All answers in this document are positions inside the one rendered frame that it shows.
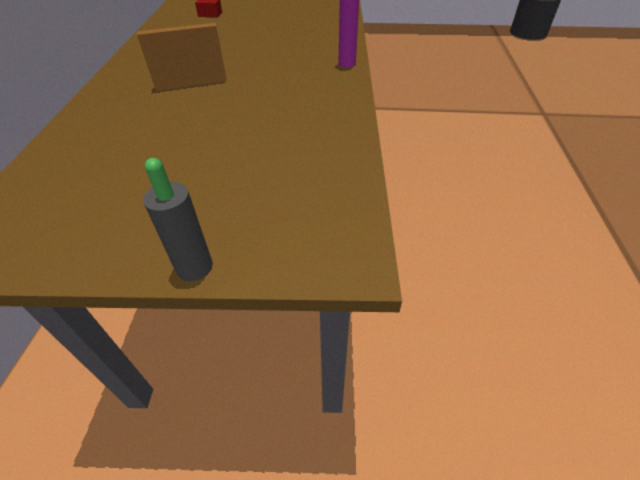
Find table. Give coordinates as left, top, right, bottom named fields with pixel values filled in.
left=0, top=0, right=402, bottom=413

